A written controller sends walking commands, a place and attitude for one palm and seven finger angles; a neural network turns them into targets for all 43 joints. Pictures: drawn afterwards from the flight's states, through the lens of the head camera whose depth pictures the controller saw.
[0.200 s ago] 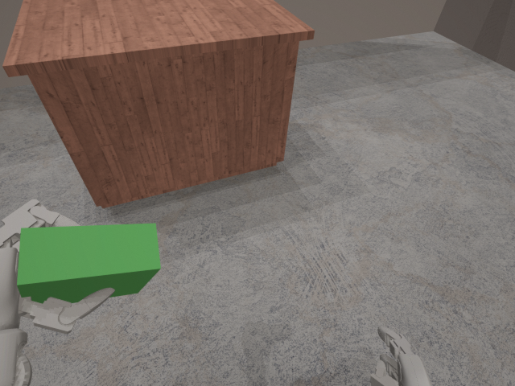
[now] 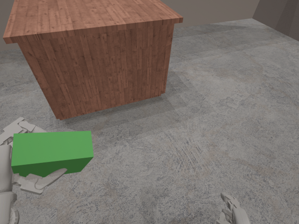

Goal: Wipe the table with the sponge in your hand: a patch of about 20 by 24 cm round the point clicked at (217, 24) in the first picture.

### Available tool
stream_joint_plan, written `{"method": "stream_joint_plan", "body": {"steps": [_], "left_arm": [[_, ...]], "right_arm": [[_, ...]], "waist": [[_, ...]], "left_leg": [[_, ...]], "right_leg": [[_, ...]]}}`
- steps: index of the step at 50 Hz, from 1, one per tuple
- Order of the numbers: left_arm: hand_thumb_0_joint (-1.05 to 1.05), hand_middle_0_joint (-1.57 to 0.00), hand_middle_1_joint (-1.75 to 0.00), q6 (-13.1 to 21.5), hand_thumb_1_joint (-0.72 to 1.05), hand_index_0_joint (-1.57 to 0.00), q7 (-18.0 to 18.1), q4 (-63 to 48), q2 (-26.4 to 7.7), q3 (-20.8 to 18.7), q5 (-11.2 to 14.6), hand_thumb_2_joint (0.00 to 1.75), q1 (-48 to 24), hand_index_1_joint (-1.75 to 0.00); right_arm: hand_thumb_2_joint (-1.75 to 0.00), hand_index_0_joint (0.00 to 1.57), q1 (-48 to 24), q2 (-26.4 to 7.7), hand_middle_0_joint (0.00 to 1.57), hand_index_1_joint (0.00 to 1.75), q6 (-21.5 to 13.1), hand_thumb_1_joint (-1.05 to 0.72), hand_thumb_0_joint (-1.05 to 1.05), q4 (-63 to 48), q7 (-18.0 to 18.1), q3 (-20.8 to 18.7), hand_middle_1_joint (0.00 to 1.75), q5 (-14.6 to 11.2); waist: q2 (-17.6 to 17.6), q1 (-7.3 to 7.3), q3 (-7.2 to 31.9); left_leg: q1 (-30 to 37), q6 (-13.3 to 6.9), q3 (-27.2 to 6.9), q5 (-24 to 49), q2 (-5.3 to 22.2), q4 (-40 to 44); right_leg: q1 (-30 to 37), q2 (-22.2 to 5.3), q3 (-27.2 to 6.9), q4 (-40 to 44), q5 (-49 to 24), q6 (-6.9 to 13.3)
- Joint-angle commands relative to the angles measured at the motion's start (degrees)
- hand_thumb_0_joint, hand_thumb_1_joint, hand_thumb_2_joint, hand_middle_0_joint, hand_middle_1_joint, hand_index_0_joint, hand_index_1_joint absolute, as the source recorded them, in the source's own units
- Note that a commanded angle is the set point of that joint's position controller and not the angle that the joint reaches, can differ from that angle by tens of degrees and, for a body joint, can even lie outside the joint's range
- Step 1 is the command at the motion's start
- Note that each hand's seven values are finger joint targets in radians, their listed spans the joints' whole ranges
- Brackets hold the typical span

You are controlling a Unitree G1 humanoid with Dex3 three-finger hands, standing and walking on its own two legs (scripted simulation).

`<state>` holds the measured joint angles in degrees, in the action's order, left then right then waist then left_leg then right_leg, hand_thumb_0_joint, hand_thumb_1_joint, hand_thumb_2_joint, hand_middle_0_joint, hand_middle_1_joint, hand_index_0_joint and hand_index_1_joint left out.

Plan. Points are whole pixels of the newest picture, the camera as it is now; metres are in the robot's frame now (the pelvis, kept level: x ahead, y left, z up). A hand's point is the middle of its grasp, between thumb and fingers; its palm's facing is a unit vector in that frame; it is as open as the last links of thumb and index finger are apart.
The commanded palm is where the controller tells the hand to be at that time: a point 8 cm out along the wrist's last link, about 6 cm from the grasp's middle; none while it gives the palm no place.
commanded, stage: stand and wait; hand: left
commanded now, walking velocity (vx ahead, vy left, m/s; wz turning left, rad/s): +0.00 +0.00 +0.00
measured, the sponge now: (64, 155) +0.23 +0.20 +0.13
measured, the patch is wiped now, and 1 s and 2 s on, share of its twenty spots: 0.00 0.00 0.00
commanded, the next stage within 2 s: look at it before walking up in 0.06 s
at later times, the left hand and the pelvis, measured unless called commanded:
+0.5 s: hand (32, 157) +0.20 +0.25 +0.15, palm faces +0.42 -0.83 -0.37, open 9.8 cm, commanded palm +0.15 +0.28 +0.18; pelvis +0.00 +0.00 +0.00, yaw +0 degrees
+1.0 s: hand (61, 110) +0.32 +0.24 +0.16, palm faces +0.40 -0.82 -0.40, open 9.8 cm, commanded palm +0.26 +0.27 +0.18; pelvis +0.10 -0.01 -0.01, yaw -2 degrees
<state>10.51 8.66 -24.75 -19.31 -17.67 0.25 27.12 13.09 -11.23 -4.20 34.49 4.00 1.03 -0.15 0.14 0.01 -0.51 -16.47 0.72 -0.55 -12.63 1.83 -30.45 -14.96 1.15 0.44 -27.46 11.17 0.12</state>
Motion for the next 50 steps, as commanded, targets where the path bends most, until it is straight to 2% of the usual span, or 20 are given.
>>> {"method": "stream_joint_plan", "body": {"steps": [1, 15, 21, 26, 29, 30, 31, 33, 34, 35, 37, 38, 40, 42, 43, 44, 45, 46, 47, 50], "left_arm": [[0.0, -1.2, -1.6, 4.02, 0.1, -1.2, 1.18, -13.8, -8.89, -6.12, 0.7, 1.3, -6.24, -1.6], [0.0, -1.2, -1.6, 4.02, 0.1, -1.2, 1.2, -13.6, -9.02, -6.48, 0.53, 1.3, -5.86, -1.6], [0.0, -1.2, -1.6, 3.39, 0.1, -1.2, 1.68, -14.4, -8.49, -5.71, -0.28, 1.3, -7.7, -1.6], [0.0, -1.2, -1.6, 3.82, 0.1, -1.2, 1.85, -14.9, -8.53, -6.22, -0.21, 1.3, -9.22, -1.6], [0.0, -1.2, -1.6, 3.56, 0.1, -1.2, 1.53, -13.21, -7.88, -6.05, -0.15, 1.3, -6.42, -1.6], [0.0, -1.2, -1.6, 3.36, 0.1, -1.2, 1.31, -11.84, -7.53, -6.0, -0.01, 1.3, -5.23, -1.6], [0.0, -1.2, -1.6, 3.23, 0.1, -1.2, 1.12, -10.8, -7.36, -5.5, -0.01, 1.3, -4.57, -1.6], [0.0, -1.2, -1.6, 2.86, 0.1, -1.2, 1.05, -9.61, -9.13, -5.76, 0.05, 1.3, -6.23, -1.6], [0.0, -1.2, -1.6, 3.52, 0.1, -1.2, 1.36, -11.01, -10.17, -5.52, 0.08, 1.3, -9.34, -1.6], [0.0, -1.2, -1.6, 4.1, 0.1, -1.2, 1.67, -12.28, -11.09, -6.41, -0.33, 1.3, -12.18, -1.6], [0.0, -1.2, -1.6, 4.68, 0.1, -1.2, 1.54, -11.66, -11.51, -6.96, -0.68, 1.3, -10.46, -1.6], [0.0, -1.2, -1.6, 5.0, 0.1, -1.2, 1.4, -13.17, -11.67, -7.02, -0.58, 1.3, -10.8, -1.6], [0.0, -1.2, -1.6, 5.49, 0.1, -1.2, 1.65, -15.8, -12.4, -8.2, -0.14, 1.3, -11.07, -1.6], [0.0, -1.2, -1.6, 5.71, 0.1, -1.2, 2.01, -16.86, -11.68, -8.12, 0.43, 1.3, -10.29, -1.6], [0.0, -1.2, -1.6, 5.95, 0.1, -1.2, 2.01, -18.26, -10.58, -7.38, 0.72, 1.3, -10.18, -1.6], [0.0, -1.2, -1.6, 6.46, 0.1, -1.2, 2.24, -19.94, -9.99, -7.89, 1.04, 1.3, -8.76, -1.6], [0.0, -1.2, -1.6, 7.01, 0.1, -1.2, 2.29, -20.79, -8.92, -5.9, 0.86, 1.3, -7.32, -1.6], [0.0, -1.2, -1.6, 7.02, 0.1, -1.2, 2.2, -17.86, -11.69, -7.95, 0.06, 1.3, -7.46, -1.6], [0.0, -1.2, -1.6, 6.49, 0.1, -1.2, 1.86, -17.51, -12.1, -8.47, 0.01, 1.3, -7.64, -1.6], [0.0, -1.2, -1.6, 5.47, 0.1, -1.2, 1.36, -19.13, -8.55, -5.82, -0.2, 1.3, -7.95, -1.6]], "right_arm": [[-0.9, 0.2, -5.34, -6.74, 0.2, 0.3, -3.35, -0.9, 0.0, -9.18, 0.52, -2.2, 0.3, 0.07], [-0.9, 0.2, -5.17, -7.12, 0.2, 0.3, -3.67, -0.9, 0.0, -8.88, 0.49, -2.32, 0.3, 0.07], [-0.9, 0.2, -5.72, -7.23, 0.2, 0.3, -2.79, -0.9, 0.0, -8.98, 1.32, -2.33, 0.3, 0.73], [-0.9, 0.2, -5.15, -7.02, 0.2, 0.3, -2.92, -0.9, 0.0, -7.87, 1.77, -2.68, 0.3, 1.2], [-0.9, 0.2, -4.69, -7.2, 0.2, 0.3, -2.94, -0.9, 0.0, -7.82, 1.37, -2.75, 0.3, 1.15], [-0.9, 0.2, -4.84, -7.18, 0.2, 0.3, -2.85, -0.9, 0.0, -8.13, 1.22, -2.82, 0.3, 0.83], [-0.9, 0.2, -4.9, -6.82, 0.2, 0.3, -2.52, -0.9, 0.0, -8.44, 1.01, -2.74, 0.3, 0.77], [-0.9, 0.2, -5.9, -5.56, 0.2, 0.3, -2.18, -0.9, 0.0, -7.82, 0.73, -2.47, 0.3, 0.41], [-0.9, 0.2, -7.05, -6.35, 0.2, 0.3, -2.49, -0.9, 0.0, -7.82, 0.61, -2.68, 0.3, 0.09], [-0.9, 0.2, -7.66, -6.8, 0.2, 0.3, -2.64, -0.9, 0.0, -7.45, 0.49, -2.65, 0.3, 0.32], [-0.9, 0.2, -5.89, -5.69, 0.2, 0.3, -2.27, -0.9, 0.0, -6.6, 0.45, -1.64, 0.3, 0.81], [-0.9, 0.2, -6.46, -5.4, 0.2, 0.3, -1.85, -0.9, 0.0, -6.77, 0.47, -1.53, 0.3, 0.79], [-0.9, 0.2, -7.4, -5.07, 0.2, 0.3, -1.74, -0.9, 0.0, -7.46, 0.84, -1.45, 0.3, 1.0], [-0.9, 0.2, -5.75, -5.32, 0.2, 0.3, -2.35, -0.9, 0.0, -7.72, 1.35, -1.76, 0.3, 1.09], [-0.9, 0.2, -4.35, -6.39, 0.2, 0.3, -2.75, -0.9, 0.0, -7.93, 1.69, -2.45, 0.3, 0.85], [-0.9, 0.2, -4.37, -8.05, 0.2, 0.3, -2.83, -0.9, 0.0, -8.42, 1.71, -3.17, 0.3, 0.81], [-0.9, 0.2, -4.33, -7.09, 0.2, 0.3, -3.07, -0.9, 0.0, -9.14, 1.34, -3.0, 0.3, 0.42], [-0.9, 0.2, -4.49, -6.47, 0.2, 0.3, -3.32, -0.9, 0.0, -8.01, 0.79, -2.78, 0.3, 0.69], [-0.9, 0.2, -4.91, -6.22, 0.2, 0.3, -3.57, -0.9, 0.0, -7.47, 0.58, -2.62, 0.3, 1.12], [-0.9, 0.2, -4.15, -6.76, 0.2, 0.3, -4.26, -0.9, 0.0, -6.81, -0.04, -3.6, 0.3, 0.17]], "waist": [[-3.07, -0.05, 5.0], [-4.49, -0.02, 4.91], [-6.48, -0.58, 1.5], [-10.31, -0.78, 3.49], [-11.57, -0.45, 4.09], [-9.59, -0.36, 4.16], [-4.16, -0.34, 2.49], [12.52, 0.34, -1.67], [13.43, 0.62, -1.82], [9.73, 0.05, -1.19], [5.26, -0.24, -0.81], [6.72, -0.07, -0.64], [5.6, 0.06, 1.69], [-0.12, -0.46, 4.24], [-5.63, -1.07, 5.86], [-18.67, -1.17, 7.67], [-23.25, -1.45, 7.16], [-16.68, -1.64, 4.85], [-15.24, -1.81, 2.81], [-10.96, -1.0, 1.45]], "left_leg": [[-2.18, -1.46, -1.77, -1.76, 2.58, 7.04], [-4.12, -1.51, -2.15, -5.0, 2.84, 8.5], [-7.93, -4.05, -5.78, -29.47, 5.24, 10.79], [-5.1, -6.16, -10.29, -26.48, 9.71, 11.46], [-6.84, -6.37, -8.35, -23.72, 10.23, 9.91], [-8.05, -5.46, -5.45, -24.34, 8.67, 6.92], [-12.27, -4.09, -2.33, -24.72, 6.09, 1.77], [-20.21, -1.12, 5.95, -17.02, 0.0, -18.79], [-24.22, -0.6, 3.48, -16.44, 1.17, -27.63], [-25.59, -0.26, 1.47, -16.41, 2.44, -30.47], [-15.44, -0.52, 2.1, -13.47, 4.46, -22.84], [-11.06, -0.78, 3.25, -12.27, 4.97, -16.93], [-2.44, -0.84, 7.18, -8.35, 3.11, -6.46], [6.74, -0.52, 10.73, -3.65, 0.79, 2.47], [12.98, -1.5, 7.15, -4.37, 3.3, 6.78], [21.03, -5.77, -7.9, -7.12, 13.17, 11.63], [25.52, -11.0, -21.53, -0.46, 23.72, 14.07], [19.57, -13.21, -24.2, -5.95, 25.86, 16.97], [16.44, -14.04, -23.17, -6.64, 25.96, 17.21], [15.68, -11.34, -7.75, 1.81, 21.05, 14.21]], "right_leg": [[3.6, -4.05, -4.29, 5.37, 2.25, 0.13], [4.33, -3.37, -3.5, 4.91, 3.54, -0.07], [-1.77, -2.55, -3.23, 1.67, 24.62, 2.05], [-0.52, -0.66, 2.17, -6.72, 17.16, 1.9], [3.63, -0.53, 3.46, -4.72, 15.19, 1.74], [4.07, -1.7, 1.25, -2.28, 17.08, 2.56], [4.25, -4.65, -4.89, 1.64, 22.7, 4.35], [3.85, -17.58, -28.14, 14.17, 33.33, 10.89], [7.51, -22.25, -33.11, 16.66, 27.57, 13.84], [9.24, -23.22, -32.6, 15.94, 22.11, 15.23], [0.63, -18.83, -20.55, 13.67, 17.74, 12.77], [-1.34, -17.33, -15.92, 12.33, 14.87, 11.87], [-1.57, -14.29, -9.9, 8.81, 11.46, 10.04], [-1.84, -10.17, -6.09, 2.11, 9.84, 7.32], [-4.55, -7.62, -4.05, -6.94, 7.3, 5.44], [-13.84, -2.28, 0.67, -20.23, 9.74, 2.25], [-23.21, -1.02, 3.33, -32.44, 22.78, 0.53], [-24.56, -2.81, 0.1, -39.21, 21.66, 0.92], [-26.44, -5.37, -0.94, -40.95, 19.3, 0.37], [-26.91, -7.06, 2.35, -36.86, 13.67, -0.79]]}}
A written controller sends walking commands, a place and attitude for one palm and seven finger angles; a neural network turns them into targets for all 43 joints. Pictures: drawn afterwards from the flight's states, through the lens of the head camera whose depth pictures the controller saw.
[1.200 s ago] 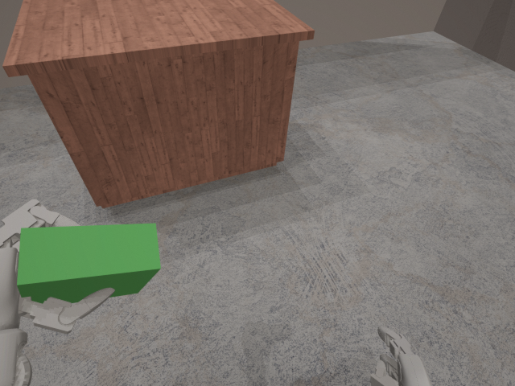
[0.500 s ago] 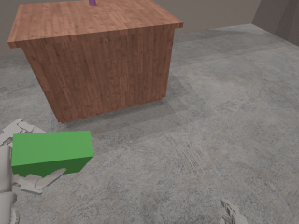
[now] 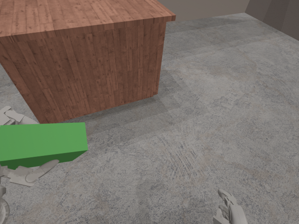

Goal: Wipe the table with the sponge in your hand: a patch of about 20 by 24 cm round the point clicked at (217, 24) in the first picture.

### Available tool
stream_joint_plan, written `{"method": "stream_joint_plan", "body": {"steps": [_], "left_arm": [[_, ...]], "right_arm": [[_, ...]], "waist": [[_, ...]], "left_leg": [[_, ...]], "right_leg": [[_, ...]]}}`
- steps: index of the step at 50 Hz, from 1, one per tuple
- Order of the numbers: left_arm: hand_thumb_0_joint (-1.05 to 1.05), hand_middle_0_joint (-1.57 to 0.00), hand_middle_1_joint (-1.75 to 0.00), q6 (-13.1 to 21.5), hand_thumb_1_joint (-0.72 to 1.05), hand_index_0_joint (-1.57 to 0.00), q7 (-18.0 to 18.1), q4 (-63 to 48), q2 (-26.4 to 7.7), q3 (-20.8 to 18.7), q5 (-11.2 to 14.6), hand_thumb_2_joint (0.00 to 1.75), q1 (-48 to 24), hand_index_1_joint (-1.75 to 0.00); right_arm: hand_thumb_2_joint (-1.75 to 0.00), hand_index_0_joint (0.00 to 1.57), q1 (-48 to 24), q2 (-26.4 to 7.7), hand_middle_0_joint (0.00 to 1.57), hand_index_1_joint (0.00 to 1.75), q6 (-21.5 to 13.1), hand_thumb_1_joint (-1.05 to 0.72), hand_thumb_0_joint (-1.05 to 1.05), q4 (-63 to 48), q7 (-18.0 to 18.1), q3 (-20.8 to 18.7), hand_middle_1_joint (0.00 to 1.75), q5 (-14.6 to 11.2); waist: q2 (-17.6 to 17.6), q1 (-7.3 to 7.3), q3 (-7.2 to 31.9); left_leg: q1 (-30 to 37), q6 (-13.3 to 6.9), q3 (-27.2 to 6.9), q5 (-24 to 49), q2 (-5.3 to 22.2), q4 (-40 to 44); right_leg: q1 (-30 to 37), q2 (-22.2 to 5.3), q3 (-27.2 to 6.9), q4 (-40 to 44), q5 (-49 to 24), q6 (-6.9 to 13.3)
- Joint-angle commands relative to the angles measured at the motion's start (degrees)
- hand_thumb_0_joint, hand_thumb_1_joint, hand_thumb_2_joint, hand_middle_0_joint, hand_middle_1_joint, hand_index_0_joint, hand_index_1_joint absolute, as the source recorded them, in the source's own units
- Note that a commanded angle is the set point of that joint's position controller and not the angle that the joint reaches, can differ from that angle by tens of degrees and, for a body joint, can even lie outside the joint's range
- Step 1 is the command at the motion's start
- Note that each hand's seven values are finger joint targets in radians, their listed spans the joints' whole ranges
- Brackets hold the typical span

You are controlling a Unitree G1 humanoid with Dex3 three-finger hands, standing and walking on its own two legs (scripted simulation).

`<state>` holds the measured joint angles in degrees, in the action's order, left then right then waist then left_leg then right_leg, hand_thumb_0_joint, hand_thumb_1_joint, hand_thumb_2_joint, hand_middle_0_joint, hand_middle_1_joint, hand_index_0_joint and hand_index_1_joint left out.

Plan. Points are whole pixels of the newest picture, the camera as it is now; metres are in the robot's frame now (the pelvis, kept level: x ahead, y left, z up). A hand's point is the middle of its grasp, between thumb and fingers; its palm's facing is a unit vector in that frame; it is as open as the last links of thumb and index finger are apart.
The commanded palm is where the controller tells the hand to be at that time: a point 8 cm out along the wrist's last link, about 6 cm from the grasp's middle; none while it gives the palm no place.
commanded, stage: walk to a spot facing it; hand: left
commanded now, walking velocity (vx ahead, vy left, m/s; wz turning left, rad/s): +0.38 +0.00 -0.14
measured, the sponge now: (56, 145) +0.24 +0.21 +0.15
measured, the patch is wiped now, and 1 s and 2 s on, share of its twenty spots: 0.00 0.00 0.00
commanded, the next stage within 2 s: turn to face it in 1.34 s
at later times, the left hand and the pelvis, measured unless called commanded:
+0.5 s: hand (110, 84) +0.39 +0.13 +0.18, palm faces +0.29 -0.78 -0.55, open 9.8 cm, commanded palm +0.34 +0.19 +0.19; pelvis +0.17 -0.09 +0.01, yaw -2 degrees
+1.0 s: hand (120, 49) +0.54 +0.13 +0.20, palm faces +0.43 -0.76 -0.48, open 9.8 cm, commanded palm +0.48 +0.17 +0.19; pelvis +0.34 -0.12 +0.00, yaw +3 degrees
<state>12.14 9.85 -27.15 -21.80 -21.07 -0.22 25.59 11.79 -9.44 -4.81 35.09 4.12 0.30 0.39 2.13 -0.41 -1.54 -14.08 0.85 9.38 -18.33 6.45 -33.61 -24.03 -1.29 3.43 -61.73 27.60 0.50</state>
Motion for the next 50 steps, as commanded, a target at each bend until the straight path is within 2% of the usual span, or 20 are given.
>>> {"method": "stream_joint_plan", "body": {"steps": [1, 7, 10, 11, 12, 13, 15, 17, 22, 26, 31, 34, 35, 36, 37, 38, 40, 41, 45, 50], "left_arm": [[0.0, -1.2, -1.6, 3.52, 0.1, -1.2, 0.12, -16.58, -6.03, -2.6, 0.19, 1.3, -4.39, -1.6], [0.0, -1.2, -1.6, 2.76, 0.1, -1.2, -0.37, -13.2, -8.01, -5.73, 0.91, 1.3, -1.43, -1.6], [0.0, -1.2, -1.6, 2.03, 0.1, -1.2, -0.47, -11.94, -8.77, -6.7, 1.11, 1.3, -1.36, -1.6], [0.0, -1.2, -1.6, 1.67, 0.1, -1.2, -0.42, -13.25, -9.66, -6.86, 0.73, 1.3, -2.29, -1.6], [0.0, -1.2, -1.6, 1.64, 0.1, -1.2, -0.09, -13.77, -13.0, -9.36, 0.29, 1.3, -2.5, -1.6], [0.0, -1.2, -1.6, 2.13, 0.1, -1.2, 0.29, -15.19, -15.07, -12.23, 1.25, 1.3, -2.16, -1.6], [0.0, -1.2, -1.6, 3.04, 0.1, -1.2, -0.38, -17.96, -14.82, -12.2, 1.87, 1.3, -2.91, -1.6], [0.0, -1.2, -1.6, 4.09, 0.1, -1.2, -0.43, -17.96, -13.32, -12.52, 1.47, 1.3, 3.63, -1.6], [0.0, -1.2, -1.6, 5.17, 0.1, -1.2, -0.05, -17.67, -11.12, -11.38, 1.96, 1.3, 3.5, -1.6], [0.0, -1.2, -1.6, 4.81, 0.1, -1.2, 0.58, -14.78, -10.15, -10.54, 2.31, 1.3, 4.73, -1.6], [0.0, -1.2, -1.6, 3.7, 0.1, -1.2, 1.41, -14.6, -9.09, -7.67, 1.89, 1.3, 0.8, -1.6], [0.0, -1.2, -1.6, 3.86, 0.1, -1.2, 1.96, -17.21, -9.63, -6.13, 1.67, 1.3, -5.0, -1.6], [0.0, -1.2, -1.6, 4.2, 0.1, -1.2, 1.91, -17.16, -9.55, -5.4, 1.59, 1.3, -5.6, -1.6], [0.0, -1.2, -1.6, 4.77, 0.1, -1.2, 1.91, -18.81, -9.51, -5.46, 1.57, 1.3, -7.08, -1.6], [0.0, -1.2, -1.6, 5.47, 0.1, -1.2, 1.83, -19.5, -10.02, -6.05, 2.05, 1.3, -8.64, -1.6], [0.0, -1.2, -1.6, 5.14, 0.1, -1.2, 1.66, -16.98, -12.96, -6.81, 1.26, 1.3, -10.4, -1.6], [0.0, -1.2, -1.6, 3.84, 0.1, -1.2, 0.26, -14.87, -14.46, -8.77, 1.51, 1.3, -10.11, -1.6], [0.0, -1.2, -1.6, 4.04, 0.1, -1.2, 0.24, -16.39, -13.61, -9.53, 1.38, 1.3, -8.73, -1.6], [0.0, -1.2, -1.6, 5.26, 0.1, -1.2, -0.03, -20.13, -9.29, -9.73, 2.68, 1.3, 1.52, -1.6], [0.0, -1.2, -1.6, 4.32, 0.1, -1.2, -0.33, -13.57, -4.97, -5.71, 2.1, 1.3, -0.62, -1.6]], "right_arm": [[-0.9, 0.2, -2.41, -8.74, 0.2, 0.3, -3.74, -0.9, 0.0, -7.42, -0.23, -2.93, 0.3, -0.4], [-0.9, 0.2, -3.27, -7.95, 0.2, 0.3, -3.52, -0.9, 0.0, -8.61, -0.09, -2.55, 0.3, 0.21], [-0.9, 0.2, -3.9, -7.11, 0.2, 0.3, -2.62, -0.9, 0.0, -8.46, 0.16, -2.56, 0.3, -0.45], [-0.9, 0.2, -3.69, -6.54, 0.2, 0.3, -2.39, -0.9, 0.0, -8.38, -0.19, -2.69, 0.3, -0.82], [-0.9, 0.2, -4.34, -5.14, 0.2, 0.3, -1.88, -0.9, 0.0, -9.08, -0.32, -2.63, 0.3, -0.88], [-0.9, 0.2, -6.56, -5.79, 0.2, 0.3, -2.03, -0.9, 0.0, -10.07, -0.52, -2.09, 0.3, -0.62], [-0.9, 0.2, -6.43, -6.92, 0.2, 0.3, -1.78, -0.9, 0.0, -8.19, -1.49, -3.14, 0.3, -0.87], [-0.9, 0.2, -7.43, -6.59, 0.2, 0.3, -0.4, -0.9, 0.0, -7.02, -1.8, -2.53, 0.3, -0.49], [-0.9, 0.2, -5.92, -7.22, 0.2, 0.3, 1.38, -0.9, 0.0, -7.31, -1.84, -3.19, 0.3, -0.17], [-0.9, 0.2, -4.96, -6.66, 0.2, 0.3, 1.1, -0.9, 0.0, -9.27, -1.57, -3.24, 0.3, -0.27], [-0.9, 0.2, -4.03, -6.32, 0.2, 0.3, 0.04, -0.9, 0.0, -10.85, -0.73, -3.26, 0.3, -0.6], [-0.9, 0.2, -1.96, -6.85, 0.2, 0.3, -0.47, -0.9, 0.0, -10.35, 0.07, -3.63, 0.3, -0.28], [-0.9, 0.2, -1.75, -7.37, 0.2, 0.3, -0.71, -0.9, 0.0, -10.58, 0.53, -3.72, 0.3, -0.27], [-0.9, 0.2, -2.49, -8.05, 0.2, 0.3, -0.92, -0.9, 0.0, -10.81, 0.46, -3.77, 0.3, -0.06], [-0.9, 0.2, -2.42, -8.1, 0.2, 0.3, -1.51, -0.9, 0.0, -10.91, -0.12, -3.28, 0.3, -0.19], [-0.9, 0.2, -2.43, -8.07, 0.2, 0.3, -1.69, -0.9, 0.0, -10.7, -0.87, -2.53, 0.3, -0.15], [-0.9, 0.2, -5.03, -8.07, 0.2, 0.3, -1.33, -0.9, 0.0, -9.54, -0.81, -3.07, 0.3, -0.16], [-0.9, 0.2, -5.1, -7.84, 0.2, 0.3, -1.44, -0.9, 0.0, -9.0, -0.95, -3.54, 0.3, -0.6], [-0.9, 0.2, -4.26, -7.66, 0.2, 0.3, -2.97, -0.9, 0.0, -9.39, -1.65, -3.52, 0.3, -0.97], [-0.9, 0.2, -2.73, -7.49, 0.2, 0.3, -3.71, -0.9, 0.0, -8.53, -0.81, -3.4, 0.3, -1.38]], "waist": [[-13.89, -0.34, 2.7], [-16.69, -0.64, 2.31], [-10.33, 1.08, 8.61], [-2.89, 1.5, 11.15], [12.28, 1.44, 13.85], [15.17, 1.89, 14.52], [5.59, 1.14, 12.46], [-0.16, 0.78, 8.41], [0.11, -0.68, 6.77], [3.39, 0.73, 6.71], [5.1, 2.06, 5.63], [2.45, -0.34, 9.62], [-2.21, -1.42, 11.47], [-10.7, -1.18, 13.66], [-19.66, -0.31, 13.69], [-13.88, -0.69, 9.48], [-11.43, -0.01, 4.78], [-13.6, 0.58, 3.57], [-17.83, 1.87, 6.12], [-13.67, 0.69, 6.11]], "left_leg": [[12.55, -10.2, -13.22, 9.32, 14.9, 17.32], [7.97, -7.37, -2.79, 17.34, 12.64, 15.6], [4.2, -5.55, 2.56, 19.68, 8.69, -3.71], [-2.25, -4.41, 3.35, 15.28, 5.99, -16.72], [-17.15, -2.35, 2.87, -6.62, -0.83, -33.64], [-26.04, -1.36, -4.82, -15.62, -3.58, -44.74], [-26.53, -0.4, -11.53, -9.74, 0.52, -49.39], [-28.61, 0.86, -11.3, -4.2, 1.77, -50.19], [-27.9, 1.67, -8.07, 2.69, 3.23, -36.02], [-22.47, 0.65, -1.87, 4.06, 1.4, -16.12], [-14.5, -1.07, 3.53, 4.31, -2.34, -4.57], [1.28, -2.16, 7.48, 10.32, -6.84, 4.83], [10.91, -3.71, 3.84, 13.0, -4.87, 6.12], [19.65, -8.68, -11.05, 15.83, 3.94, 8.21], [25.75, -16.33, -33.55, 25.76, 17.89, 10.99], [19.11, -18.65, -40.71, 20.48, 20.7, 14.59], [9.19, -18.73, -37.42, 6.98, 20.23, 17.09], [4.85, -17.59, -31.55, 2.48, 18.47, 17.06], [-5.98, -10.89, -12.7, -4.13, 9.84, 18.06], [-7.26, -7.15, -8.24, -8.04, 6.63, 9.34]], "right_leg": [[-16.19, -4.37, 1.2, 0.1, -4.6, -1.51], [-2.24, -1.48, 8.77, 20.71, -10.05, -1.57], [16.21, 2.24, 11.72, 31.57, -14.78, -0.72], [23.96, -2.53, 4.42, 33.64, -15.4, 1.66], [32.87, -15.93, -18.98, 37.03, -23.33, 7.77], [34.36, -23.56, -32.77, 41.33, -29.1, 11.46], [28.65, -23.88, -30.65, 42.56, -18.05, 11.3], [23.9, -21.33, -20.76, 41.87, -23.73, 10.6], [19.66, -18.14, -6.0, 43.46, -31.61, 9.14], [22.82, -16.32, -1.81, 41.93, -38.2, 8.25], [24.08, -16.36, -0.73, 38.99, -44.58, 7.53], [20.37, -13.6, 4.09, 24.96, -49.13, 4.34], [14.34, -12.19, 5.73, 16.01, -45.07, 2.2], [5.03, -7.43, 6.1, 4.74, -27.48, -0.06], [-8.52, -1.49, 2.58, -7.9, 4.17, -1.08], [-11.87, -0.58, -3.3, -14.45, 8.24, -0.48], [-13.84, -5.79, -6.58, -13.41, 5.08, -1.42], [-12.92, -6.99, -6.7, -10.86, 3.87, -1.51], [2.89, -5.17, 2.43, 9.26, -4.54, -2.15], [13.52, -0.9, 9.83, 26.55, -9.77, -4.24]]}}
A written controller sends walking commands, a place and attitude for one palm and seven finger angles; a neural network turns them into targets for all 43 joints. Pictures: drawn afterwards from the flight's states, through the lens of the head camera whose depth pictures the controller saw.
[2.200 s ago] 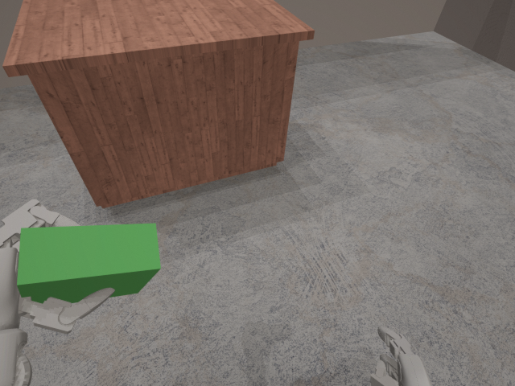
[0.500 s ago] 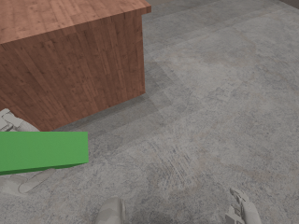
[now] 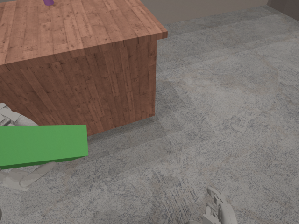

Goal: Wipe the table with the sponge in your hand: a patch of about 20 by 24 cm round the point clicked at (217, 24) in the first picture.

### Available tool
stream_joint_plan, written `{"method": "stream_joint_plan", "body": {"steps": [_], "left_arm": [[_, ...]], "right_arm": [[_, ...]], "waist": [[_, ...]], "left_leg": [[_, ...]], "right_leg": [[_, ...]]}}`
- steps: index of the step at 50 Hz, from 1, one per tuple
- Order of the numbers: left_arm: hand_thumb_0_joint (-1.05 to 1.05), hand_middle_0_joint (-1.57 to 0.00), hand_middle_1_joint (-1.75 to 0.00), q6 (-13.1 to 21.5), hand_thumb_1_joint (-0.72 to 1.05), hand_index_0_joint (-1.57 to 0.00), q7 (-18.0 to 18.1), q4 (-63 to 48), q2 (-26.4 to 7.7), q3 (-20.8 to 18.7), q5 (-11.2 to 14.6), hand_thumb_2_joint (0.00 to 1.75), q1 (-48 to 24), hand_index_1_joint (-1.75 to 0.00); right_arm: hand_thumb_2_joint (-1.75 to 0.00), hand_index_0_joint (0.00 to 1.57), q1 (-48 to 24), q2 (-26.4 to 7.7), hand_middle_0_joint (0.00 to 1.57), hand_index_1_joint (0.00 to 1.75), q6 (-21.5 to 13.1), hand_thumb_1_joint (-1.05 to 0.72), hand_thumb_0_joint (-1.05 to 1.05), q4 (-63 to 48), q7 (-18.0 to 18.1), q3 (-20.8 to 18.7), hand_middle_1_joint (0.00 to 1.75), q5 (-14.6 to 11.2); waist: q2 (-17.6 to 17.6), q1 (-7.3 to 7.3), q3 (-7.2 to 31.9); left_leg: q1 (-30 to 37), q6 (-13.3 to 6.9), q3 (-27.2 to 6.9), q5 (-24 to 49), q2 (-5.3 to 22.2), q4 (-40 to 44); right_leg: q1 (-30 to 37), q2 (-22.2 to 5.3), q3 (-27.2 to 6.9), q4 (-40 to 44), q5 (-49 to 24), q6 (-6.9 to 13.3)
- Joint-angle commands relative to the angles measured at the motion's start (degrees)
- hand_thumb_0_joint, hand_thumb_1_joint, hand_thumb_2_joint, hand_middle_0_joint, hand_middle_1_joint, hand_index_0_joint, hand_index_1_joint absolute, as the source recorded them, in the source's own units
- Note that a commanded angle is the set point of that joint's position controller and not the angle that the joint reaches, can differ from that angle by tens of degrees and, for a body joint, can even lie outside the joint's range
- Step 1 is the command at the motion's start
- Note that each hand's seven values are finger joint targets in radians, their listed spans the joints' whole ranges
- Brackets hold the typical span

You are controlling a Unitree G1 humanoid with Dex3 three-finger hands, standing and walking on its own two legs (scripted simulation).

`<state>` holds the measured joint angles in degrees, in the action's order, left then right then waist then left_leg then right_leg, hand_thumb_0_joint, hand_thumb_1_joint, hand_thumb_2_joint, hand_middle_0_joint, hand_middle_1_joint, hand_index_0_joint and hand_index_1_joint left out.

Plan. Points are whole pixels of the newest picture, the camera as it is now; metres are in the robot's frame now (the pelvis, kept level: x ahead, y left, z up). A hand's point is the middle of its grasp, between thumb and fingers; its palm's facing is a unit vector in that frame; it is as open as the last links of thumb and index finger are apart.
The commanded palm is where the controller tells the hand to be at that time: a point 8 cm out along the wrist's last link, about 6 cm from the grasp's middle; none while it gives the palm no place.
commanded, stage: walk to a spot facing it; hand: left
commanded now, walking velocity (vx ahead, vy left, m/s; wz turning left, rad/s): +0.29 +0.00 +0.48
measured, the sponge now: (54, 146) +0.23 +0.20 +0.17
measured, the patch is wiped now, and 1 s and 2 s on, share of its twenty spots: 0.00 0.00 0.00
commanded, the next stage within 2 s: turn to face it in 0.34 s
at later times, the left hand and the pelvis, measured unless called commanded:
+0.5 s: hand (44, 110) +0.30 +0.24 +0.19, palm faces +0.51 -0.70 -0.49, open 9.8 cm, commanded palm +0.21 +0.27 +0.19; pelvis +0.12 -0.04 -0.01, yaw +13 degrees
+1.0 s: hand (98, 97) +0.35 +0.14 +0.18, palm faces +0.47 -0.76 -0.45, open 9.8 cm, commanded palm +0.27 +0.18 +0.19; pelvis +0.16 -0.12 +0.01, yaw +9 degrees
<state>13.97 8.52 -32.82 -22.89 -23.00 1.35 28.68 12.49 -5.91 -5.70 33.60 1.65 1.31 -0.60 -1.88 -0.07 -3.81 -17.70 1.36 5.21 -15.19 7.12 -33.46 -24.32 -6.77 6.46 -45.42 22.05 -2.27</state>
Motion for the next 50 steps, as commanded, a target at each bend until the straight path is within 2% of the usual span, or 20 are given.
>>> {"method": "stream_joint_plan", "body": {"steps": [1, 2, 3, 4, 6, 10, 14, 17, 18, 19, 20, 21, 22, 27, 34, 35, 37, 39, 44, 50], "left_arm": [[0.0, -1.2, -1.6, 1.9, 0.1, -1.2, 1.05, -6.39, -4.22, -3.39, 0.05, 1.3, -5.53, -1.6], [0.0, -1.2, -1.6, 1.45, 0.1, -1.2, 1.1, -5.29, -5.45, -3.78, -0.46, 1.3, -7.14, -1.6], [0.0, -1.2, -1.6, 0.55, 0.1, -1.2, 1.57, -3.79, -8.84, -5.37, -1.09, 1.3, -8.26, -1.6], [0.0, -1.2, -1.6, -0.02, 0.1, -1.2, 1.97, -3.76, -11.03, -6.67, -0.39, 1.3, -9.81, -1.6], [0.0, -1.2, -1.6, 0.34, 0.1, -1.2, 1.44, -4.07, -9.84, -5.03, -0.79, 1.3, -12.34, -1.6], [0.0, -1.2, -1.6, 2.28, 0.1, -1.2, 1.44, -8.82, -8.79, -4.6, -1.27, 1.3, -10.12, -1.6], [0.0, -1.2, -1.6, 2.18, 0.1, -1.2, 3.1, -15.43, -9.61, -7.16, -0.61, 1.3, -4.61, -1.6], [0.0, -1.2, -1.6, 1.65, 0.1, -1.2, 4.14, -19.11, -10.08, -8.75, 0.62, 1.3, 0.25, -1.6], [0.0, -1.2, -1.6, 1.99, 0.1, -1.2, 4.26, -20.61, -9.94, -8.76, 1.06, 1.3, 0.27, -1.6], [0.0, -1.2, -1.6, 3.05, 0.1, -1.2, 4.19, -22.24, -9.41, -8.82, 1.65, 1.3, 0.91, -1.6], [0.0, -1.2, -1.6, 4.06, 0.1, -1.2, 4.16, -22.25, -10.23, -8.95, 1.39, 1.3, 2.44, -1.6], [0.0, -1.2, -1.6, 3.93, 0.1, -1.2, 3.33, -19.88, -13.39, -11.13, 0.18, 1.3, 0.67, -1.6], [0.0, -1.2, -1.6, 2.28, 0.1, -1.2, 1.87, -13.07, -11.79, -10.96, 0.85, 1.3, 1.5, -1.6], [0.0, -1.2, -1.6, 1.68, 0.1, -1.2, 1.26, -18.46, -8.04, -7.95, 1.9, 1.3, 2.91, -1.6], [0.0, -1.2, -1.6, -0.35, 0.1, -1.2, 1.39, -8.98, -5.49, -2.29, 0.2, 1.3, -8.04, -1.6], [0.0, -1.2, -1.6, -0.62, 0.1, -1.2, 1.33, -7.84, -6.45, -2.18, -0.32, 1.3, -11.05, -1.6], [0.0, -1.2, -1.6, -1.47, 0.1, -1.2, 1.37, -4.9, -9.15, -2.63, -0.67, 1.3, -15.06, -1.6], [0.0, -1.2, -1.6, -2.06, 0.1, -1.2, 0.76, -2.68, -8.48, -1.75, -0.32, 1.3, -17.95, -1.6], [0.0, -1.2, -1.6, 1.02, 0.1, -1.2, 0.79, -5.3, -9.0, -5.0, 0.33, 1.3, -9.5, -1.6], [0.0, -1.2, -1.6, 1.99, 0.1, -1.2, 1.33, -9.72, -9.42, -7.74, 1.17, 1.3, 0.56, -1.6]], "right_arm": [[-0.9, 0.2, -2.93, -11.01, 0.2, 0.3, -2.63, -0.9, 0.0, -6.53, 2.01, -4.42, 0.3, -0.45], [-0.9, 0.2, -2.17, -10.0, 0.2, 0.3, -2.38, -0.9, 0.0, -6.23, 2.21, -4.34, 0.3, -0.66], [-0.9, 0.2, -2.42, -8.16, 0.2, 0.3, -1.9, -0.9, 0.0, -6.6, 2.37, -3.79, 0.3, -0.51], [-0.9, 0.2, -6.57, -9.92, 0.2, 0.3, -2.42, -0.9, 0.0, -6.74, 2.64, -3.78, 0.3, -0.24], [-0.9, 0.2, -7.08, -10.59, 0.2, 0.3, -2.32, -0.9, 0.0, -5.46, 2.62, -3.79, 0.3, 0.26], [-0.9, 0.2, -8.45, -9.54, 0.2, 0.3, -0.17, -0.9, 0.0, -5.68, 2.02, -3.04, 0.3, 0.59], [-0.9, 0.2, -7.81, -9.06, 0.2, 0.3, -0.09, -0.9, 0.0, -9.03, 1.91, -4.06, 0.3, 0.84], [-0.9, 0.2, -5.31, -9.47, 0.2, 0.3, 0.76, -0.9, 0.0, -10.68, 2.22, -5.11, 0.3, 0.62], [-0.9, 0.2, -4.27, -10.03, 0.2, 0.3, 1.12, -0.9, 0.0, -10.99, 2.39, -5.6, 0.3, 0.51], [-0.9, 0.2, -4.93, -11.29, 0.2, 0.3, 1.22, -0.9, 0.0, -11.27, 2.39, -6.19, 0.3, 0.53], [-0.9, 0.2, -3.72, -12.75, 0.2, 0.3, 0.32, -0.9, 0.0, -11.26, 1.58, -6.38, 0.3, 0.15], [-0.9, 0.2, -3.01, -12.68, 0.2, 0.3, -0.34, -0.9, 0.0, -10.62, 0.07, -6.13, 0.3, -0.01], [-0.9, 0.2, -4.32, -13.66, 0.2, 0.3, -0.15, -0.9, 0.0, -9.26, -0.03, -6.51, 0.3, -0.04], [-0.9, 0.2, -3.8, -12.01, 0.2, 0.3, -0.61, -0.9, 0.0, -8.89, -0.8, -5.92, 0.3, -0.7], [-0.9, 0.2, -4.29, -11.39, 0.2, 0.3, -3.13, -0.9, 0.0, -7.67, 1.43, -3.11, 0.3, -0.22], [-0.9, 0.2, -4.25, -10.95, 0.2, 0.3, -3.25, -0.9, 0.0, -7.41, 1.85, -3.16, 0.3, -0.13], [-0.9, 0.2, -5.17, -9.49, 0.2, 0.3, -3.29, -0.9, 0.0, -7.53, 2.33, -2.43, 0.3, 0.53], [-0.9, 0.2, -5.62, -10.89, 0.2, 0.3, -3.26, -0.9, 0.0, -6.13, 2.09, -3.21, 0.3, 0.71], [-0.9, 0.2, -8.0, -9.36, 0.2, 0.3, -0.87, -0.9, 0.0, -6.3, 1.64, -1.91, 0.3, 1.1], [-0.9, 0.2, -6.92, -10.66, 0.2, 0.3, 0.4, -0.9, 0.0, -10.33, 0.7, -3.17, 0.3, 0.54]], "waist": [[-6.48, 0.26, 8.14], [2.37, 0.31, 8.23], [22.01, 0.96, 7.59], [23.24, 2.48, 6.39], [15.56, 1.21, 3.83], [12.16, 0.51, 4.69], [12.31, 2.4, 8.66], [7.28, -0.27, 15.68], [0.63, -2.31, 18.84], [-14.24, -1.61, 20.32], [-23.28, -0.7, 21.69], [-14.02, -1.28, 18.55], [-8.22, -1.58, 14.32], [-14.56, -0.28, 13.79], [-8.05, 0.63, 9.39], [-2.69, 0.29, 8.34], [17.06, -0.65, 7.51], [19.38, -0.15, 6.57], [8.06, 0.91, 11.27], [6.98, 2.01, 16.03]], "left_leg": [[-5.24, -6.47, -3.12, -12.94, 4.25, 4.44], [-7.64, -4.78, -0.03, -14.36, 0.86, -6.44], [-20.32, -1.81, 4.35, -18.1, -5.65, -24.5], [-26.54, -1.22, -2.67, -19.14, -4.85, -36.89], [-26.45, -0.31, -5.88, -14.54, -1.46, -42.6], [-16.47, 0.38, -1.08, -10.74, -0.56, -27.0], [-10.34, 0.05, 6.57, -8.14, -3.23, -10.33], [2.17, 0.27, 10.83, 2.22, -9.03, 3.75], [13.64, -0.89, 7.78, 10.65, -7.67, 8.17], [24.75, -7.1, -8.21, 32.88, 4.47, 8.44], [29.6, -16.07, -31.49, 62.51, 18.86, 6.1], [27.73, -18.03, -32.76, 60.39, 19.75, 5.94], [21.67, -15.64, -26.26, 50.79, 17.89, 7.59], [8.39, -9.51, -5.54, 31.99, 8.0, 9.19], [-0.04, -4.14, -0.69, 4.2, 7.72, 5.36], [0.29, -2.56, 1.26, -1.46, 5.36, 0.44], [-7.03, 1.1, 0.48, -17.42, -4.99, -18.18], [-6.86, 1.27, -5.1, -14.78, -4.32, -30.68], [-7.08, 1.72, -3.26, -10.1, -4.84, -23.6], [-3.59, 0.59, -2.85, -11.96, -5.47, -5.15]], "right_leg": [[16.6, 4.25, 6.04, 13.98, -3.55, -1.41], [17.97, -0.93, -1.27, 20.99, 0.66, 0.59], [23.85, -14.98, -22.53, 27.88, 0.14, 6.62], [24.96, -23.01, -31.34, 30.98, -6.72, 11.15], [22.36, -22.4, -27.28, 29.64, -12.13, 12.31], [21.57, -16.12, -1.9, 23.17, -37.29, 7.76], [24.88, -15.42, 2.84, 18.25, -48.24, 7.86], [23.31, -12.22, 6.88, 2.76, -52.27, 4.68], [15.72, -9.96, 7.48, -8.66, -42.95, 2.1], [1.71, -2.32, 6.44, -22.82, -8.71, -1.31], [-9.77, 3.13, 0.39, -32.31, 21.99, -2.01], [-14.37, 2.34, -5.24, -34.37, 21.33, -0.97], [-14.69, 0.14, -5.78, -32.04, 15.48, -1.54], [-2.42, 2.13, -0.89, -12.75, -0.02, -1.38], [13.51, 5.43, 1.81, 13.75, -7.13, -1.52], [12.81, 3.65, -1.05, 18.85, -11.91, -0.87], [10.34, -11.52, -25.09, 26.5, -33.71, 6.89], [6.74, -12.69, -28.44, 30.4, -24.27, 8.15], [14.63, -7.58, -17.21, 25.11, -31.58, 9.97], [21.03, -8.16, -22.96, 26.02, -27.06, 11.48]]}}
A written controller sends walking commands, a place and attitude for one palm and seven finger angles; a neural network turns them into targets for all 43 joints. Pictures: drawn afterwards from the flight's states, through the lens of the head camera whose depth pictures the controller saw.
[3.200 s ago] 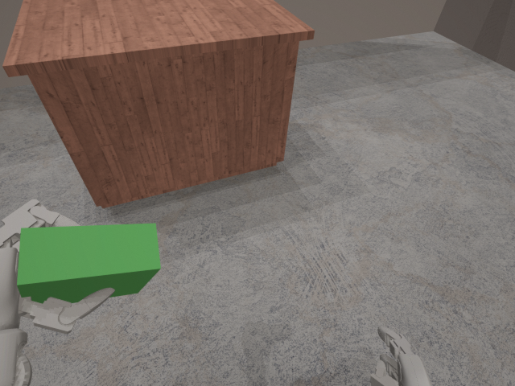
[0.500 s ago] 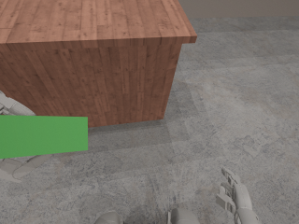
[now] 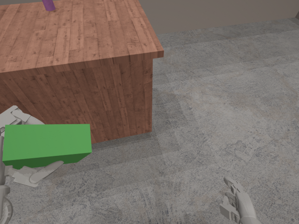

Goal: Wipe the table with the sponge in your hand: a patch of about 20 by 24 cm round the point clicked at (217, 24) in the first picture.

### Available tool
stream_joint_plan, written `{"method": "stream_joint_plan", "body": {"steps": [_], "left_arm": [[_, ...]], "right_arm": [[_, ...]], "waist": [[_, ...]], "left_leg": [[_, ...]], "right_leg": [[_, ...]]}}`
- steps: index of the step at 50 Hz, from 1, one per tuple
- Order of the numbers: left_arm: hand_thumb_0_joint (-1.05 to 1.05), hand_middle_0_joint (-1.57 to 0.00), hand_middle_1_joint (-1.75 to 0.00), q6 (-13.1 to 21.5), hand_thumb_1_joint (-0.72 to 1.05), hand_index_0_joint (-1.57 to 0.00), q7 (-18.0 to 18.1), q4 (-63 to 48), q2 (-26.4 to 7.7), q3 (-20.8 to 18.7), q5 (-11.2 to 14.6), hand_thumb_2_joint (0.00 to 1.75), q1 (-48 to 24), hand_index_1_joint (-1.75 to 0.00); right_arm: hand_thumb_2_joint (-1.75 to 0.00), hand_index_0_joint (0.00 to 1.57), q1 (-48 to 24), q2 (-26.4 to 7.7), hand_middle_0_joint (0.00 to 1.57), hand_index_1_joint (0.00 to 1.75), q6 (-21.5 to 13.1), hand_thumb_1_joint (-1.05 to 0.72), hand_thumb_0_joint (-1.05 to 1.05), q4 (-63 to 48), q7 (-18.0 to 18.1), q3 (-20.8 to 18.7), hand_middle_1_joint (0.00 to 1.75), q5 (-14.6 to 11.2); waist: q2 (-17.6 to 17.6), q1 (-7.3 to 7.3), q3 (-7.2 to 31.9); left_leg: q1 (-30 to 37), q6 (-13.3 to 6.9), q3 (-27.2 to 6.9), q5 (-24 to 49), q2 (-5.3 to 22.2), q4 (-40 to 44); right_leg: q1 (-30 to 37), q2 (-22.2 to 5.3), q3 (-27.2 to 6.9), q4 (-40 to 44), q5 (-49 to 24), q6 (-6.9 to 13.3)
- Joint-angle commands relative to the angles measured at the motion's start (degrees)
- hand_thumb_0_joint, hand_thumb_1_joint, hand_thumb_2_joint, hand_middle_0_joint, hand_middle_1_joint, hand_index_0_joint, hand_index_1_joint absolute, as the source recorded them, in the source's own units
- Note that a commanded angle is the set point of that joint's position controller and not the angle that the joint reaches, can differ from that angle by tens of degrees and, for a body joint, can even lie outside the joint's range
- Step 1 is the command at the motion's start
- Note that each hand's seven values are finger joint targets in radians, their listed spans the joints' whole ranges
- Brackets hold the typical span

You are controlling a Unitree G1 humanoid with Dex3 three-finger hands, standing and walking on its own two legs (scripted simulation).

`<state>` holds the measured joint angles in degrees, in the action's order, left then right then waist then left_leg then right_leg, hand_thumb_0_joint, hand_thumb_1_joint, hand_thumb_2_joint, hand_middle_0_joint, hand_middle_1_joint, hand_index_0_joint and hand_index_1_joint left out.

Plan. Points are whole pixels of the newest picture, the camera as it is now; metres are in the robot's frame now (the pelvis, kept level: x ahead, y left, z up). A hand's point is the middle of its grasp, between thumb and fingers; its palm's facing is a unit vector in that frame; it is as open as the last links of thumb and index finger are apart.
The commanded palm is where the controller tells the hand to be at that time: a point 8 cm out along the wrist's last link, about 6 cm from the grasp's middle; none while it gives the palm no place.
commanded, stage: turn to face it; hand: left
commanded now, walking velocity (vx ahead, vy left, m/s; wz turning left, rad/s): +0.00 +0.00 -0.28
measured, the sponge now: (61, 146) +0.24 +0.19 +0.15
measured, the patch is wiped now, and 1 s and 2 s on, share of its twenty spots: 0.00 0.00 0.00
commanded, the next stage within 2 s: take the last steps up to it in 0.18 s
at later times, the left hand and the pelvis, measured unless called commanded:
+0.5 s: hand (60, 168) +0.20 +0.17 +0.16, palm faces +0.27 -0.86 -0.44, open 9.8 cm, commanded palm +0.13 +0.23 +0.18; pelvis -0.05 -0.03 -0.01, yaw -5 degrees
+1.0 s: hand (31, 170) +0.19 +0.21 +0.17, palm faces +0.37 -0.81 -0.45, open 9.9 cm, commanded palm +0.15 +0.25 +0.18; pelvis -0.03 -0.01 +0.00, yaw -4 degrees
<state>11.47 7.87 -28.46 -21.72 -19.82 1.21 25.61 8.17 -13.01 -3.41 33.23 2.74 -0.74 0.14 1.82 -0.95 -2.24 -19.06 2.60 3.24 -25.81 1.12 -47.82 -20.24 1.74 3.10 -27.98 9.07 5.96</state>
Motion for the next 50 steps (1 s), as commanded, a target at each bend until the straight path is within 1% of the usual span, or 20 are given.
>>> {"method": "stream_joint_plan", "body": {"steps": [1, 4, 7, 9, 13, 15, 17, 19, 20, 21, 22, 25, 34, 37, 38, 39, 40, 43, 45, 50], "left_arm": [[0.0, -1.2, -1.6, 4.65, 0.1, -1.2, 1.97, -14.16, -10.38, -10.79, 1.3, 1.3, 4.15, -1.6], [0.0, -1.2, -1.6, 4.43, 0.1, -1.2, 2.1, -14.59, -10.15, -9.91, 1.26, 1.3, 3.49, -1.6], [0.0, -1.2, -1.6, 4.97, 0.1, -1.2, 1.94, -15.65, -10.42, -9.5, 0.91, 1.3, 1.25, -1.6], [0.0, -1.2, -1.6, 4.5, 0.1, -1.2, 1.83, -13.09, -9.99, -8.96, 0.67, 1.3, 1.42, -1.6], [0.0, -1.2, -1.6, 3.5, 0.1, -1.2, 1.06, -12.12, -7.12, -4.36, -0.38, 1.3, -4.7, -1.6], [0.0, -1.2, -1.6, 3.17, 0.1, -1.2, 1.14, -11.86, -6.83, -3.3, -1.09, 1.3, -9.29, -1.6], [0.0, -1.2, -1.6, 3.32, 0.1, -1.2, 1.6, -8.46, -7.68, -3.83, -1.51, 1.3, -11.11, -1.6], [0.0, -1.2, -1.6, 2.61, 0.1, -1.2, 2.04, -6.95, -10.51, -6.2, -1.02, 1.3, -9.79, -1.6], [0.0, -1.2, -1.6, 2.83, 0.1, -1.2, 1.94, -7.47, -11.77, -7.14, -0.75, 1.3, -9.08, -1.6], [0.0, -1.2, -1.6, 3.24, 0.1, -1.2, 1.95, -7.97, -11.88, -7.77, -0.52, 1.3, -6.97, -1.6], [0.0, -1.2, -1.6, 3.7, 0.1, -1.2, 1.81, -8.45, -12.2, -8.71, -0.47, 1.3, -4.01, -1.6], [0.0, -1.2, -1.6, 5.2, 0.1, -1.2, 1.43, -10.31, -12.4, -10.51, -0.34, 1.3, 0.31, -1.6], [0.0, -1.2, -1.6, 5.29, 0.1, -1.2, 2.56, -7.81, -8.95, -7.83, -0.17, 1.3, 1.94, -1.6], [0.0, -1.2, -1.6, 5.45, 0.1, -1.2, 2.27, -8.55, -7.73, -5.32, -0.26, 1.3, -2.17, -1.6], [0.0, -1.2, -1.6, 5.78, 0.1, -1.2, 2.2, -9.38, -7.42, -4.75, -0.21, 1.3, -3.76, -1.6], [0.0, -1.2, -1.6, 6.21, 0.1, -1.2, 2.11, -10.5, -6.46, -4.19, -0.29, 1.3, -4.96, -1.6], [0.0, -1.2, -1.6, 6.44, 0.1, -1.2, 2.14, -12.59, -7.43, -3.97, -1.35, 1.3, -7.38, -1.6], [0.0, -1.2, -1.6, 5.74, 0.1, -1.2, 1.33, -7.72, -8.49, -5.15, -1.77, 1.3, -4.34, -1.6], [0.0, -1.2, -1.6, 5.57, 0.1, -1.2, 1.18, -10.15, -8.39, -4.77, -1.75, 1.3, -6.67, -1.6], [0.0, -1.2, -1.6, 5.18, 0.1, -1.2, 1.38, -6.94, -7.31, -3.79, -1.21, 1.3, -9.05, -1.6]], "right_arm": [[-0.9, 0.2, -2.05, -3.47, 0.2, 0.3, -1.63, -0.9, 0.0, -10.17, -0.4, -1.02, 0.3, -0.36], [-0.9, 0.2, 0.42, -4.61, 0.2, 0.3, -0.7, -0.9, 0.0, -10.36, -0.22, -1.68, 0.3, -0.79], [-0.9, 0.2, -1.13, -6.74, 0.2, 0.3, -0.91, -0.9, 0.0, -11.45, 0.39, -2.47, 0.3, -1.47], [-0.9, 0.2, -1.72, -5.57, 0.2, 0.3, -1.71, -0.9, 0.0, -10.57, 0.63, -1.89, 0.3, -0.86], [-0.9, 0.2, 0.79, -6.74, 0.2, 0.3, -3.57, -0.9, 0.0, -8.77, 0.27, -2.33, 0.3, -1.08], [-0.9, 0.2, 0.37, -7.19, 0.2, 0.3, -4.27, -0.9, 0.0, -8.33, 0.05, -2.25, 0.3, -1.16], [-0.9, 0.2, 0.25, -6.68, 0.2, 0.3, -4.34, -0.9, 0.0, -7.34, 0.28, -2.21, 0.3, -0.95], [-0.9, 0.2, -0.03, -5.72, 0.2, 0.3, -3.73, -0.9, 0.0, -7.09, 0.55, -2.64, 0.3, -0.68], [-0.9, 0.2, -1.66, -6.91, 0.2, 0.3, -3.23, -0.9, 0.0, -7.17, 0.41, -3.27, 0.3, -0.46], [-0.9, 0.2, -2.02, -5.24, 0.2, 0.3, -2.86, -0.9, 0.0, -6.84, 0.51, -2.12, 0.3, -0.12], [-0.9, 0.2, -1.87, -4.4, 0.2, 0.3, -2.45, -0.9, 0.0, -6.19, 0.39, -1.36, 0.3, 0.31], [-0.9, 0.2, -1.65, -3.44, 0.2, 0.3, -1.38, -0.9, 0.0, -6.13, -0.02, -0.87, 0.3, 0.15], [-0.9, 0.2, 0.91, -4.08, 0.2, 0.3, -4.02, -0.9, 0.0, -6.03, 0.68, -1.66, 0.3, 0.4], [-0.9, 0.2, 1.96, -4.9, 0.2, 0.3, -4.56, -0.9, 0.0, -6.45, 1.17, -2.15, 0.3, 0.08], [-0.9, 0.2, 2.62, -5.77, 0.2, 0.3, -4.68, -0.9, 0.0, -6.74, 1.44, -2.46, 0.3, 0.22], [-0.9, 0.2, 2.03, -6.94, 0.2, 0.3, -4.87, -0.9, 0.0, -7.19, 1.39, -2.71, 0.3, 0.27], [-0.9, 0.2, 1.23, -6.26, 0.2, 0.3, -5.41, -0.9, 0.0, -7.19, 1.07, -2.53, 0.3, -0.35], [-0.9, 0.2, 0.54, -6.05, 0.2, 0.3, -6.16, -0.9, 0.0, -4.84, 0.56, -3.18, 0.3, -0.48], [-0.9, 0.2, 0.3, -5.49, 0.2, 0.3, -6.7, -0.9, 0.0, -4.51, 0.47, -2.78, 0.3, -0.5], [-0.9, 0.2, -0.14, -5.76, 0.2, 0.3, -7.05, -0.9, 0.0, -3.59, 1.04, -2.01, 0.3, -0.11]], "waist": [[2.95, 2.72, 14.77], [-0.94, 1.06, 15.81], [-13.13, 2.27, 11.55], [-19.73, 2.25, 6.64], [-14.97, 1.64, 2.78], [-13.38, 1.1, 2.2], [-4.96, 0.39, 1.93], [12.63, 1.64, 4.91], [9.64, 2.15, 3.51], [5.18, 1.82, 2.91], [1.56, 1.33, 3.78], [1.22, 0.81, 8.69], [6.85, 1.42, 11.01], [2.25, 0.1, 9.2], [-3.24, -0.38, 7.94], [-14.56, -0.08, 5.01], [-18.62, 0.35, 3.19], [-14.32, 0.73, -0.65], [-16.06, 1.41, -1.7], [-12.21, 1.62, 1.63]], "left_leg": [[-1.29, -0.85, -0.73, 0.32, 0.36, 12.99], [8.3, -1.77, -0.14, 9.68, 1.73, 24.55], [11.57, -6.67, -10.64, 20.86, 14.74, 28.06], [2.88, -8.96, -10.79, 23.81, 19.08, 29.73], [4.52, -6.78, -3.14, 32.54, 17.14, 22.63], [1.74, -5.15, -1.43, 26.03, 14.56, 20.29], [-4.39, -3.5, 0.49, 6.92, 8.79, 14.53], [-6.31, -2.07, 2.35, -6.83, -0.1, -3.23], [-8.42, -2.2, -1.85, -5.73, 0.39, -12.08], [-10.46, -2.27, -4.5, -2.13, 1.43, -15.28], [-11.36, -1.95, -4.98, 1.34, 2.11, -16.11], [-8.61, -1.53, -3.4, 3.71, 2.74, -8.87], [1.83, -3.74, 3.91, 1.28, -1.13, 16.09], [11.79, -4.99, 3.82, 2.82, -1.05, 26.43], [14.1, -7.0, -1.41, -0.61, 2.59, 30.83], [16.62, -10.8, -14.51, -5.16, 11.28, 35.57], [17.36, -13.68, -22.13, -5.32, 18.84, 38.01], [6.76, -15.56, -15.77, -4.69, 16.65, 37.05], [4.08, -14.25, -8.92, -0.68, 13.96, 35.76], [0.48, -9.56, -3.18, 6.7, 10.57, 23.06]], "right_leg": [[17.36, -15.82, -19.65, 8.54, -13.72, 2.69], [13.65, -12.78, -18.05, 7.05, -8.15, -0.95], [3.73, -3.14, -11.15, -2.31, 1.84, -5.95], [1.95, -1.97, -5.73, -13.32, 12.59, -6.47], [1.77, -1.75, -1.51, -9.36, 9.31, -7.27], [6.62, -1.63, -0.05, -4.28, 5.5, -7.09], [11.07, -6.16, -7.11, 1.66, 1.48, -4.35], [7.72, -18.99, -29.69, 15.63, 21.76, 1.09], [5.43, -21.53, -34.46, 20.56, 32.2, 1.78], [4.91, -22.3, -34.13, 20.99, 33.78, 2.64], [5.95, -21.66, -30.52, 19.23, 28.98, 3.55], [8.52, -19.06, -18.86, 16.12, 17.38, 3.13], [10.65, -17.55, -17.18, 16.87, 22.98, 2.11], [4.47, -13.37, -12.21, 10.45, 24.49, -1.0], [0.39, -9.99, -9.62, 3.21, 24.9, -2.69], [-8.02, -4.08, -3.4, -8.7, 22.66, -5.05], [-15.06, -2.27, 2.81, -22.54, 21.02, -6.18], [-14.73, -6.15, 0.04, -32.32, 16.02, -6.55], [-10.11, -6.66, 2.22, -26.31, 13.97, -6.98], [9.63, -2.77, 7.42, -2.69, 10.74, -6.95]]}}
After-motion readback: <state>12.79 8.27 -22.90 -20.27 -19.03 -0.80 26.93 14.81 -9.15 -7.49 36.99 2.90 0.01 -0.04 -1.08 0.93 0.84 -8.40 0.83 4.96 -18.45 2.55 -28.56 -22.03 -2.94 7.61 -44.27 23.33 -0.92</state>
